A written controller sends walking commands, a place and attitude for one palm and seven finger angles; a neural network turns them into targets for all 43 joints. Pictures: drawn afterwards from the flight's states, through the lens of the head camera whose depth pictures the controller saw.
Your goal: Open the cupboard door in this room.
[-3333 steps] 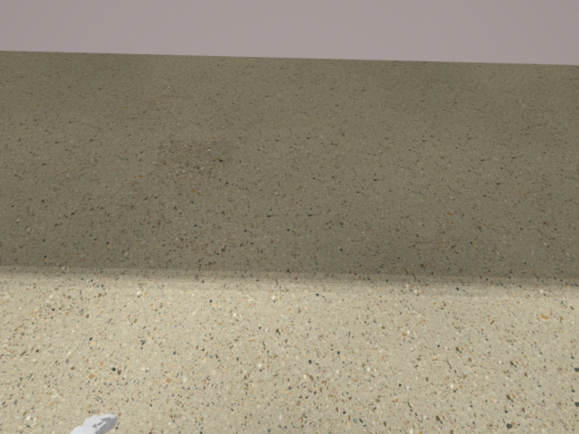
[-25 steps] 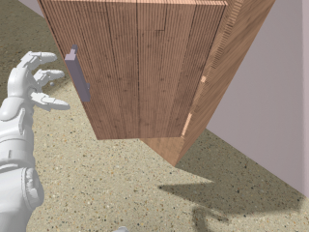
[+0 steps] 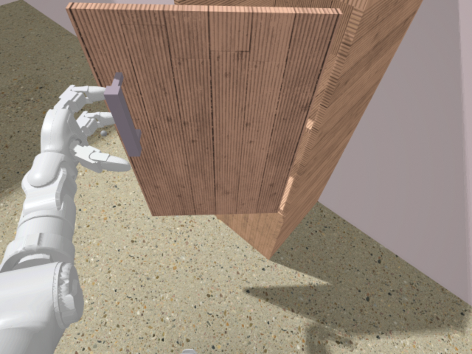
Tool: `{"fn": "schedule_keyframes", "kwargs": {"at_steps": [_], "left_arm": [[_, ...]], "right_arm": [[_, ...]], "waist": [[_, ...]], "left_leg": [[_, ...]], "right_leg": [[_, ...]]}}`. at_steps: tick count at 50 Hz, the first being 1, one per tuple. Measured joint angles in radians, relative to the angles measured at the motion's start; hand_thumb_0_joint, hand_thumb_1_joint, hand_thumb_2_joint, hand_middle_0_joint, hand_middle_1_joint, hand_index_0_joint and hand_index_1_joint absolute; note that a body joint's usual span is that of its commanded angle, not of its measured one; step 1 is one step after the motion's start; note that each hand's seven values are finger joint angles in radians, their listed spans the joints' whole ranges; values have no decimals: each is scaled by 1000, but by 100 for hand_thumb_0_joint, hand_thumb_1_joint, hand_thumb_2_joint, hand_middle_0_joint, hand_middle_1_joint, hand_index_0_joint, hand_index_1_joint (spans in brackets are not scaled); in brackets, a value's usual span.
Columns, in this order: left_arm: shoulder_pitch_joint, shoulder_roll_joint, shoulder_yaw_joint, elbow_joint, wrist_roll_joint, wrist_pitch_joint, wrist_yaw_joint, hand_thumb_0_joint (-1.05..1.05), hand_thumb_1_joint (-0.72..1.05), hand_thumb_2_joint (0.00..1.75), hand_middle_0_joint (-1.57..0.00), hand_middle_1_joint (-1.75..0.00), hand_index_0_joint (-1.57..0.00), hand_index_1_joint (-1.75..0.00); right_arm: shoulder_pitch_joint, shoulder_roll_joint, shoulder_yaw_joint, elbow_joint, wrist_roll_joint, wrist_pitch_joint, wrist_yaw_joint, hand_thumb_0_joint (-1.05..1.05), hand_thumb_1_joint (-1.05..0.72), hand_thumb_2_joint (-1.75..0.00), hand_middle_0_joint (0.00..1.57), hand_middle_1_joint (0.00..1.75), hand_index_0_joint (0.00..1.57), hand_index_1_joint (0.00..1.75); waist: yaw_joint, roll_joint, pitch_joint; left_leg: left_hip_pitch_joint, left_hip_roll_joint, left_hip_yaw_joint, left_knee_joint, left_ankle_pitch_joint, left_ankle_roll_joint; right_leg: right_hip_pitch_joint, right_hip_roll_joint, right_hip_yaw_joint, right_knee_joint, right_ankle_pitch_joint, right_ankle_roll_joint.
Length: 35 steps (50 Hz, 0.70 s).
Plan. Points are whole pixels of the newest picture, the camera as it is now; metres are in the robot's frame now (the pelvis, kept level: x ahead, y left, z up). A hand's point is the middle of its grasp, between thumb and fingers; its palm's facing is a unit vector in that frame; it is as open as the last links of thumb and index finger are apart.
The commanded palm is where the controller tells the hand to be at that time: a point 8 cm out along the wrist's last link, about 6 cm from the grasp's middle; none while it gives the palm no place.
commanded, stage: slide the fingers in behind the handle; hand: left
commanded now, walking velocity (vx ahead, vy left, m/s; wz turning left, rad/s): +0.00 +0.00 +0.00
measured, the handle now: (127, 117) +0.50 +0.19 +0.11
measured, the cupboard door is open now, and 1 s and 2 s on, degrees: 44 44 43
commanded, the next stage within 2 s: close the thumb around the handle in 1.08 s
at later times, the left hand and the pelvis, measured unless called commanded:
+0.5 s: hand (121, 132) +0.45 +0.19 +0.12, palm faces +0.04 -1.00 +0.01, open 13.9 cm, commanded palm +0.42 +0.23 +0.12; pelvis +0.00 -0.01 +0.00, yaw +0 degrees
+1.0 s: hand (127, 134) +0.45 +0.18 +0.12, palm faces +0.05 -1.00 +0.00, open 13.9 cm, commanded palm +0.43 +0.22 +0.12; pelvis +0.00 -0.01 +0.00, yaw +0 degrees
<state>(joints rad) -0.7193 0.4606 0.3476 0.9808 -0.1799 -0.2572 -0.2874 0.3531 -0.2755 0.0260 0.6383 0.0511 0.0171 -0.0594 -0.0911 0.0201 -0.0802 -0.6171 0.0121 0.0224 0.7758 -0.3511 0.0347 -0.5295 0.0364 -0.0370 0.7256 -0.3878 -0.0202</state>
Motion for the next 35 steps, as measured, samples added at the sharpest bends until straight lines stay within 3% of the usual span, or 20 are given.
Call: {"fn": "schedule_keyframes", "kwargs": {"at_steps": [18,35], "left_arm": [[-20,-22,-25,16,6,-9,36,-1,-50,30,-30,-121,-31,-121],[4,-109,-56,-31,10,0,99,-1,-50,30,-30,-121,-30,-120]], "right_arm": [[14,3,-4,10,1,1,8,1,-90,-90,20,30,20,30],[2,12,-7,16,-4,-4,22,1,-90,-90,20,30,20,30]], "waist": [[0,1,3],[5,6,-6]], "left_leg": [[-7,3,-5,4,2,-8],[17,2,5,-5,0,-7]], "right_leg": [[-9,3,-5,11,-3,-8],[7,2,6,11,-7,-7]]}}
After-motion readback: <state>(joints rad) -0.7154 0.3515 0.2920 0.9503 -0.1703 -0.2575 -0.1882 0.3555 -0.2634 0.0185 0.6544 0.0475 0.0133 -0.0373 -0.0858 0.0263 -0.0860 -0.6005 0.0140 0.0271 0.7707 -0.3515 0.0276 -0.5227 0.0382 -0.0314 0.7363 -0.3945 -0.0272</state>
